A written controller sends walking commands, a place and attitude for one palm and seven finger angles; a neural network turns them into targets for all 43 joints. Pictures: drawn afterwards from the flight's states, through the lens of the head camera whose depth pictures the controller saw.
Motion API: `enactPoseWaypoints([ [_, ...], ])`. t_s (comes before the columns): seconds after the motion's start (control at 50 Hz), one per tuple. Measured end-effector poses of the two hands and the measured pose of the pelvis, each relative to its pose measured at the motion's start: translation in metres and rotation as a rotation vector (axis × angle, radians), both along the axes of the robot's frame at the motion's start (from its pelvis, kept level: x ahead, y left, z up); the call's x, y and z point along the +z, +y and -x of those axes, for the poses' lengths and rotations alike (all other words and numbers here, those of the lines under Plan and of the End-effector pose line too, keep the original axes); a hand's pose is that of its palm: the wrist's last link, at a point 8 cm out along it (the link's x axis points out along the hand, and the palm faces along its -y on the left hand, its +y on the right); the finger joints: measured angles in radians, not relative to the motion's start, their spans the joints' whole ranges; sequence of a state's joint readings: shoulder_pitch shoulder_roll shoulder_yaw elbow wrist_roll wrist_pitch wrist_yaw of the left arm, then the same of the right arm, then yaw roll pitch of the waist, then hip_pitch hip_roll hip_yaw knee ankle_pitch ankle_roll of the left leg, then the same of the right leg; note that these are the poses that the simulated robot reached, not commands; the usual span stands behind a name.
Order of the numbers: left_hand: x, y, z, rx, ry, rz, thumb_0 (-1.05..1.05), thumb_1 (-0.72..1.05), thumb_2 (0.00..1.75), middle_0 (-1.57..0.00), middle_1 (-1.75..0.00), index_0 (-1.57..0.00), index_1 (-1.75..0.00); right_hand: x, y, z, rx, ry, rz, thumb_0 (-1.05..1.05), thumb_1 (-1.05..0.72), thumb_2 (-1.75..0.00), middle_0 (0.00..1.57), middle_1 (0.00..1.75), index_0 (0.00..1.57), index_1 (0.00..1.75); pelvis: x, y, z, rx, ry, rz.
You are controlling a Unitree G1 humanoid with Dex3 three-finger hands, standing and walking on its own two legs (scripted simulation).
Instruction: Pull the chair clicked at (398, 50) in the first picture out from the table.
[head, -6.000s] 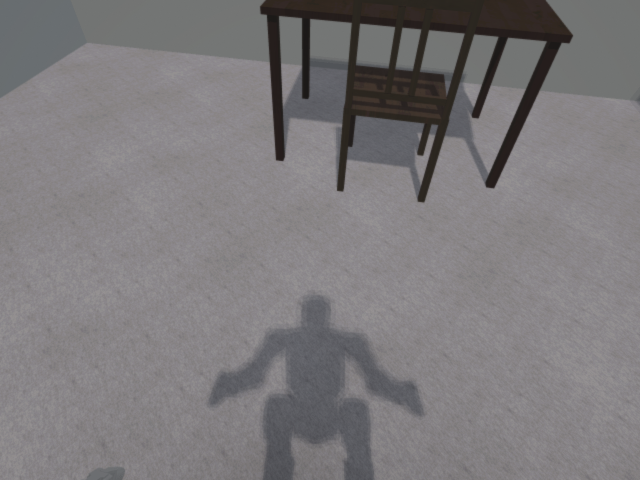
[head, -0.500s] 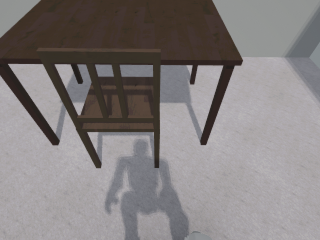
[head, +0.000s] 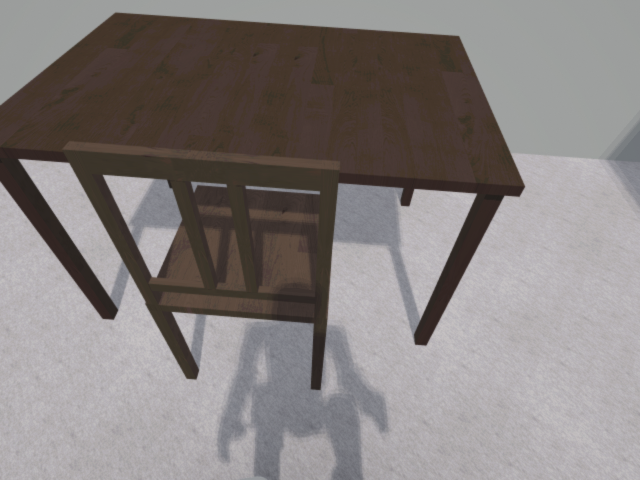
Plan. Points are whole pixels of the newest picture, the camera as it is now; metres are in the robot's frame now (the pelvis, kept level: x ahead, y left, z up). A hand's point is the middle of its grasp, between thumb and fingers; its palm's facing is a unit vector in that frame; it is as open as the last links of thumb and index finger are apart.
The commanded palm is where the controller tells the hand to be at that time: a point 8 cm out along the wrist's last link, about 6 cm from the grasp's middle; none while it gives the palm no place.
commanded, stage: come to a stop and stand still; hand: left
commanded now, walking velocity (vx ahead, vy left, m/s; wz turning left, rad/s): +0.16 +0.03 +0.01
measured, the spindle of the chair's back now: (197, 239) +0.53 +0.28 -0.09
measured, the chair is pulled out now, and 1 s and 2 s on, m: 0.00 0.00 0.00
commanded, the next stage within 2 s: look again from close up in 1.36 s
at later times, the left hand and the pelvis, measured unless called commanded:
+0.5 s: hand out of the picture +0.13 +0.19 -0.17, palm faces +0.00 -0.96 -0.27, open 7.4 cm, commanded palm none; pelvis +0.06 -0.01 -0.01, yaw -2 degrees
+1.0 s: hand out of the picture +0.04 +0.20 -0.18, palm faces +0.07 -0.98 -0.21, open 7.4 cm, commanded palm none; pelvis +0.02 +0.01 +0.00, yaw -1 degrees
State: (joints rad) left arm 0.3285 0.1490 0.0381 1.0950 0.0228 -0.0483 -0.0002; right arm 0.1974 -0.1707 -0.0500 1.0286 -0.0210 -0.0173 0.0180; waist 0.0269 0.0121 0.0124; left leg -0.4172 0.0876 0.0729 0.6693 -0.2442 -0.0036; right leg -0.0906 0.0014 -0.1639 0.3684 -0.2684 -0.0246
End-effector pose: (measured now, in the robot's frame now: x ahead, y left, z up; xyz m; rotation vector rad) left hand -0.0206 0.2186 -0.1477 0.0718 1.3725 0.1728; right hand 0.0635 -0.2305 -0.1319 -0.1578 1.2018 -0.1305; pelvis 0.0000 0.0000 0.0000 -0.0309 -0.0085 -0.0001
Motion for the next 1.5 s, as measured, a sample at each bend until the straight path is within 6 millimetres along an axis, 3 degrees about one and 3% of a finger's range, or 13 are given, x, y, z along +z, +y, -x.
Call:
enactPoseWaypoints([
  [0.1,-0.018,0.015,-0.004,0.023,0.103,0.030,0.00,0.91,0.89,-0.20,-0.30,-0.20,-0.30,-0.001,0.024,-0.047,0.034,-0.044,0.028,0.01,-0.91,-0.90,0.20,0.30,0.20,0.29,-0.010,0.019,-0.033,-0.009,-0.004,-0.013],
  [0.24,-0.009,0.026,-0.056,-0.015,0.100,0.012,0.01,0.91,0.90,-0.20,-0.30,-0.20,-0.30,0.004,0.032,-0.059,-0.017,0.017,0.055,-0.01,-0.94,-0.90,0.20,0.30,0.20,0.30,0.000,0.029,-0.058,-0.019,-0.002,-0.025],
  [0.42,0.003,0.028,-0.125,-0.069,-0.010,-0.073,0.00,0.91,0.90,-0.20,-0.30,-0.20,-0.30,-0.007,0.007,-0.051,-0.070,0.088,0.034,0.00,-0.92,-0.90,0.20,0.30,0.20,0.30,0.000,0.008,-0.064,-0.030,-0.004,-0.029],
  [0.54,0.011,0.011,-0.145,-0.109,-0.088,-0.147,0.00,0.91,0.90,-0.20,-0.30,-0.20,-0.30,-0.029,-0.024,-0.039,-0.103,0.104,-0.016,0.01,-0.91,-0.90,0.20,0.30,0.20,0.30,-0.011,-0.020,-0.063,-0.036,-0.006,-0.048],
  [0.68,0.025,-0.012,-0.136,-0.102,-0.111,-0.135,0.00,0.91,0.89,-0.20,-0.30,-0.20,-0.30,-0.026,-0.041,-0.023,-0.099,0.138,-0.025,0.01,-0.91,-0.90,0.20,0.30,0.20,0.30,-0.001,-0.030,-0.054,-0.025,-0.011,-0.062],
  [0.8,0.026,-0.011,-0.112,-0.067,-0.113,-0.114,0.00,0.90,0.89,-0.20,-0.30,-0.21,-0.30,-0.018,-0.040,-0.014,-0.062,0.139,-0.012,0.01,-0.91,-0.90,0.20,0.30,0.20,0.29,0.003,-0.026,-0.040,-0.013,-0.010,-0.068],
  [0.94,0.006,0.016,-0.066,-0.030,-0.043,-0.076,0.00,0.90,0.89,-0.21,-0.30,-0.21,-0.30,-0.009,-0.016,-0.009,-0.035,0.078,0.028,0.01,-0.91,-0.90,0.20,0.30,0.20,0.29,-0.003,-0.002,-0.023,-0.015,-0.005,-0.034],
  [1.02,-0.005,0.032,-0.045,-0.012,0.007,-0.053,0.00,0.90,0.89,-0.20,-0.30,-0.20,-0.30,-0.003,0.007,0.007,-0.025,0.085,0.040,0.01,-0.91,-0.90,0.20,0.30,0.20,0.29,-0.003,0.011,-0.017,-0.011,-0.012,-0.030],
  [1.2,-0.002,0.035,-0.015,-0.028,0.079,-0.031,0.00,0.91,0.90,-0.20,-0.30,-0.20,-0.30,-0.006,0.029,0.039,-0.046,0.155,0.019,0.01,-0.93,-0.90,0.20,0.30,0.20,0.30,0.001,0.024,-0.013,-0.016,-0.016,-0.036],
  [1.34,0.001,0.024,-0.006,-0.038,0.118,-0.014,0.00,0.91,0.90,-0.20,-0.30,-0.20,-0.30,-0.010,0.037,0.057,-0.068,0.196,-0.013,0.01,-0.92,-0.90,0.20,0.30,0.20,0.30,0.003,0.024,-0.014,-0.020,-0.012,-0.034],
  [1.5,0.000,0.010,-0.015,-0.054,0.092,-0.015,0.00,0.91,0.90,-0.20,-0.30,-0.20,-0.30,-0.015,0.041,0.067,-0.076,0.222,-0.042,0.01,-0.91,-0.90,0.20,0.30,0.20,0.30,0.001,0.019,-0.017,-0.021,-0.004,-0.027],
])
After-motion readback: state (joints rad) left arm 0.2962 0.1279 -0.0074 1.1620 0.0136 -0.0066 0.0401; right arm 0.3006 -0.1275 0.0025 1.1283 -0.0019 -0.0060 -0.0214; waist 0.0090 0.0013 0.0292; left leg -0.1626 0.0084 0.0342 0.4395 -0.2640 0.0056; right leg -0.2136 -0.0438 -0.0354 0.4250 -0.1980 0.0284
